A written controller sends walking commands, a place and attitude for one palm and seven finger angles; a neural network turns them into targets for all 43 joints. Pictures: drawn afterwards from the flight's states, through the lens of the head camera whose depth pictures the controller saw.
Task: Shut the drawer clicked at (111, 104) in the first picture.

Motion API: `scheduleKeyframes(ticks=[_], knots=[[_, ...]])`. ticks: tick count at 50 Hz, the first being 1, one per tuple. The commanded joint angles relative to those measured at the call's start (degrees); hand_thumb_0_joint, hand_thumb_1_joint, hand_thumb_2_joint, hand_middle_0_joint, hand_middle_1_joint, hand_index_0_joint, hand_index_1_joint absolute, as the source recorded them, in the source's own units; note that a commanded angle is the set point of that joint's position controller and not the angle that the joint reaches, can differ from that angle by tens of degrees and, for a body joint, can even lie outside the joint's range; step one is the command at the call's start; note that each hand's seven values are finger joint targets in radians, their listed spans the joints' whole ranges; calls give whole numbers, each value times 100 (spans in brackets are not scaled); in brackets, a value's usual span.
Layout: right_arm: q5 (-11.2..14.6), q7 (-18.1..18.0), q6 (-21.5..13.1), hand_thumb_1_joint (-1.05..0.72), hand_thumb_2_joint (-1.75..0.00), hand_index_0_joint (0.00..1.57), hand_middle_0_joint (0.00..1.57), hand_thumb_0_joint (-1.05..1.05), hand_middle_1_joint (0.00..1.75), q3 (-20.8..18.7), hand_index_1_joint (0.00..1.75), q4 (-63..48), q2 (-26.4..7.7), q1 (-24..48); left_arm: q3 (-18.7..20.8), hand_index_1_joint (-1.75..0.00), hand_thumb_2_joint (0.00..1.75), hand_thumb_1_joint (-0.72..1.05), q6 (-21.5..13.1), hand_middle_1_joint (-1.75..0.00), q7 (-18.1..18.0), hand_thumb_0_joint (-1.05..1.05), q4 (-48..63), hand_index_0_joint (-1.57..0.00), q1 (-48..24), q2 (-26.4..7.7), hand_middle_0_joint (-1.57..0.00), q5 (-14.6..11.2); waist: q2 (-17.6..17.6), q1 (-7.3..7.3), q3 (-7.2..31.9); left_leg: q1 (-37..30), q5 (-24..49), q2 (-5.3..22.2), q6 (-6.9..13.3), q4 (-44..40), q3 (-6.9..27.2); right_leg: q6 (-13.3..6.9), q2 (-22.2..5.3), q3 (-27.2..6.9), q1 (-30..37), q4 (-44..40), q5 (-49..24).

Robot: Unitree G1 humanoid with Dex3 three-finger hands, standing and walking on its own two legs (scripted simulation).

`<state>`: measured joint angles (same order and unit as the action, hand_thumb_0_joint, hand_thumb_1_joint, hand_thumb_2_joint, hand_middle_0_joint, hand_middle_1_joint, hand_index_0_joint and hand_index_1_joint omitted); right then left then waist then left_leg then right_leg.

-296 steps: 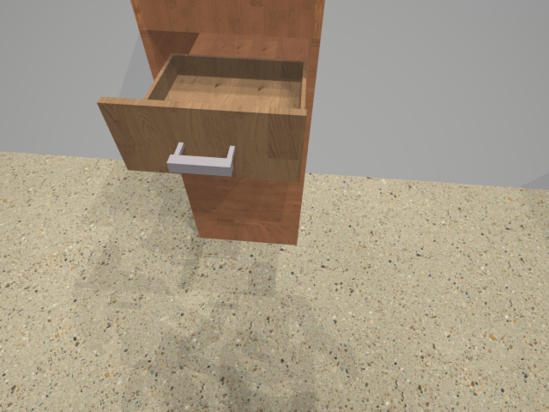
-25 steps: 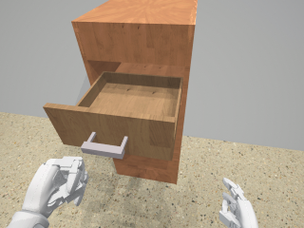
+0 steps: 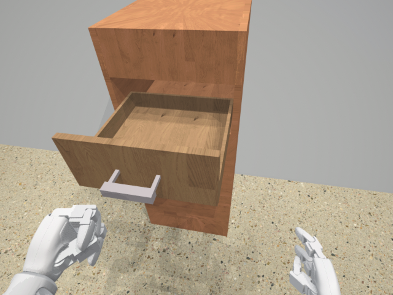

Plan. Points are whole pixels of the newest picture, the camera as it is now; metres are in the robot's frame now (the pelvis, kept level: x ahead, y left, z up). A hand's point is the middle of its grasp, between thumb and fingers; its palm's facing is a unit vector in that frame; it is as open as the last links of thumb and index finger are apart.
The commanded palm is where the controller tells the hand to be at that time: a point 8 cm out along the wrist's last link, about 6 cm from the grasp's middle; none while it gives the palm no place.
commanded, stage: bring the fist close to the handle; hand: left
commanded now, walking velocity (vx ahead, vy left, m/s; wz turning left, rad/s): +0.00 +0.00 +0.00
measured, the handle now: (132, 184) +0.34 +0.19 +0.05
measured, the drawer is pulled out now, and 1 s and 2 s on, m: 0.30 0.30 0.27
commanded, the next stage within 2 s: push the drawer shut in 1.22 s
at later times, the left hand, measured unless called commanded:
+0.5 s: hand (118, 233) +0.21 +0.17 +0.08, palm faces -0.07 -1.00 -0.06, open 3.3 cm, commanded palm +0.18 +0.22 +0.08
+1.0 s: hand (132, 224) +0.24 +0.16 +0.05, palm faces -0.09 -0.99 -0.06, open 3.3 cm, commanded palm +0.22 +0.22 +0.05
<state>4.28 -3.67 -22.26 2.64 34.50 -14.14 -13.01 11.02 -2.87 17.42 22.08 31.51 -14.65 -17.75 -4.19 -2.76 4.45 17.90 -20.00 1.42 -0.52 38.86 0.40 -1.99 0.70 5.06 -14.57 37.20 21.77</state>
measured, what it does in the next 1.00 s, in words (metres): stands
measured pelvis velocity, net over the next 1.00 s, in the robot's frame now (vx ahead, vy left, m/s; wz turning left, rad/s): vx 0.00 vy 0.02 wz -0.02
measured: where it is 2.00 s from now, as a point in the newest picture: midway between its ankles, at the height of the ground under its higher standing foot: outside the picture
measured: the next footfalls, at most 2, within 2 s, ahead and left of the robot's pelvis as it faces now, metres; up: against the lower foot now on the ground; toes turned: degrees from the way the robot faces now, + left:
none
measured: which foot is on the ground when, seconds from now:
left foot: down 0.00-1.00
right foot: down 0.00-1.00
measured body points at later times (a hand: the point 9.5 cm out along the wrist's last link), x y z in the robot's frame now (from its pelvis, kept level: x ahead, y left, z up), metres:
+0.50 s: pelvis +0.00 +0.02 -0.01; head +0.00 +0.00 +0.44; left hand +0.20 +0.22 +0.09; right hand +0.17 -0.22 -0.08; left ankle +0.01 +0.13 -0.72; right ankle -0.02 -0.09 -0.72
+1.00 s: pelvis +0.00 +0.02 -0.02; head +0.03 +0.00 +0.43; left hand +0.24 +0.21 +0.06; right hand +0.16 -0.22 -0.11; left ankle +0.01 +0.13 -0.72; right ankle -0.02 -0.09 -0.72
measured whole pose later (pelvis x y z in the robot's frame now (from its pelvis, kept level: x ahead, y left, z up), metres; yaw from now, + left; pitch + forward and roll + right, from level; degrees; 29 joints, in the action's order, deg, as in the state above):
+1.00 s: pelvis +0.00 +0.02 -0.02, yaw -1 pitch +7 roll +0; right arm 1.9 -1.1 -11.9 1.3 32.2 -13.9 -14.2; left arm 3.7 -16.2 10.4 3.7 18.0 -11.2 -12.1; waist -2.8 1.2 4.5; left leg 32.7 -24.1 0.4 1.0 49.3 -1.3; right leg -0.6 -0.8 3.4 -30.2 48.7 25.9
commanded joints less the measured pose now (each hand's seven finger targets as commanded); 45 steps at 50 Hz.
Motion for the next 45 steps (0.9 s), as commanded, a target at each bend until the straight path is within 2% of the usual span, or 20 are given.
scheduleKeyframes(ticks=[1,4,7,10,15,18,19,20,25,30,33,34,35,36,38,39,41,43,44,45], knots=[[-58,-42,-328,-90,-90,20,20,0,30,-252,30,-951,-591,741,331,-160,90,90,-498,-160,-87,0,1045,-140,-650,-675,-140,21,462,81,-48,-184,818,-180,252,-454,33,223,-93,-372,-523,-881,-918],[-91,0,-290,-90,-90,20,20,0,30,-268,30,-941,-596,759,227,-160,90,90,-639,-160,-179,0,1073,-140,-772,-624,-140,112,283,95,66,-190,843,-190,249,-428,27,201,-87,-315,-509,-765,-959],[-117,9,-207,-90,-90,20,20,0,30,-303,30,-918,-596,690,242,-160,90,90,-723,-160,-226,0,798,-140,-680,-563,-140,138,454,105,166,-142,930,-177,243,-409,24,204,-88,-266,-508,-673,-1076],[-130,-1,-102,-90,-90,20,20,0,30,-305,30,-866,-609,692,167,-160,90,90,-782,-160,-242,0,532,-140,-845,-491,-140,153,381,158,13,-3,773,-182,228,-397,7,205,-102,-308,-617,-708,-826],[-161,23,-57,-90,-90,20,20,0,30,-328,30,-911,-638,621,-85,-160,90,90,-973,-160,-293,0,520,-140,-1133,-359,-140,210,286,226,284,-47,847,-172,233,-339,38,190,-94,-240,-662,-514,-906],[-181,55,-14,-90,-90,20,20,0,30,-368,30,-913,-641,552,-35,-160,90,90,-1054,-160,-344,0,331,-140,-997,-384,-140,246,456,215,480,13,1058,-167,220,-252,41,190,-89,-186,-629,-349,-1231],[-187,73,25,-90,-90,20,20,0,30,-370,30,-872,-643,578,-19,-160,90,90,-1086,-160,-397,0,255,-140,-913,-390,-140,299,414,204,431,61,1105,-156,216,-256,47,172,-76,-163,-629,-318,-1247],[-195,90,58,-90,-90,20,20,0,30,-370,30,-925,-618,559,-187,-160,90,90,-1097,-160,-403,0,241,-140,-834,-226,-140,303,436,210,406,99,1077,-160,212,-251,36,174,-78,-152,-692,-283,-1238],[-221,109,220,-90,-90,20,20,0,30,-405,30,-972,-630,484,-185,-160,90,90,-1254,-160,-542,0,146,-140,-970,-244,-140,377,457,257,431,251,1067,-136,190,-145,42,159,-62,-119,-867,-101,-1197],[-226,128,329,-90,-90,20,20,0,30,-380,30,-1005,-650,392,-474,-160,90,90,-1479,-160,-597,0,50,-140,-1399,-93,-140,447,240,373,517,322,959,-123,170,-7,90,137,-50,-108,-1144,88,-1033],[-232,135,382,-90,-90,20,20,0,30,-386,30,-1043,-681,343,-523,-160,90,90,-1541,-160,-609,0,-167,-140,-1518,-93,-140,473,312,384,642,425,939,-117,154,89,119,133,-53,-103,-1231,217,-1015],[-241,135,426,-90,-90,20,20,0,30,-392,30,-1000,-704,323,-414,-160,90,90,-1553,-160,-652,0,-293,-140,-1556,-217,-140,528,415,385,618,503,928,-110,158,105,129,125,-46,-109,-1235,226,-986],[-244,144,464,-90,-90,20,20,0,30,-384,30,-1037,-687,312,-573,-160,90,90,-1554,-160,-637,0,-402,-140,-1568,-41,-140,528,388,399,627,527,895,-125,161,133,118,128,-49,-113,-1302,254,-977],[-236,144,493,-90,-90,20,20,0,30,-389,30,-1048,-701,307,-504,-160,90,90,-1567,-160,-644,0,-448,-140,-1751,-128,-140,516,476,422,657,578,840,-121,158,170,125,135,-47,-121,-1348,275,-946],[-244,140,547,-90,-90,20,20,0,30,-382,30,-1058,-701,312,-466,-160,90,90,-1609,-160,-646,0,-590,-140,-1923,-140,-140,502,436,418,756,655,809,-136,153,226,110,131,-60,-142,-1354,338,-924],[-249,134,584,-90,-90,20,20,0,30,-399,30,-1031,-723,299,-278,-160,90,90,-1646,-160,-691,0,-653,-140,-1946,-323,-140,533,449,382,819,712,859,-134,154,258,98,120,-58,-164,-1303,357,-954],[-250,156,626,-90,-90,20,20,0,30,-393,30,-1086,-683,289,-439,-160,90,90,-1684,-160,-672,0,-741,-140,-1988,-112,-140,503,390,388,944,691,955,-133,147,319,80,122,-63,-150,-1340,436,-1082],[-240,174,637,-90,-90,20,20,0,30,-397,30,-1120,-672,296,-417,-160,90,90,-1756,-160,-675,0,-519,-140,-2084,-180,-140,486,178,349,1222,551,1192,-120,139,342,78,104,-72,-161,-1220,504,-1286],[-249,177,653,-90,-90,20,20,0,30,-407,30,-1129,-683,279,-302,-160,90,90,-1754,-160,-712,0,-535,-140,-1902,-293,-140,500,249,302,1267,570,1313,-107,150,346,82,100,-68,-166,-1132,505,-1394],[-244,194,671,-90,-90,20,20,0,30,-398,30,-1154,-661,279,-373,-160,90,90,-1746,-160,-705,0,-540,-140,-1768,-196,-140,484,221,299,1277,576,1341,-109,149,347,61,103,-71,-166,-1110,508,-1455]])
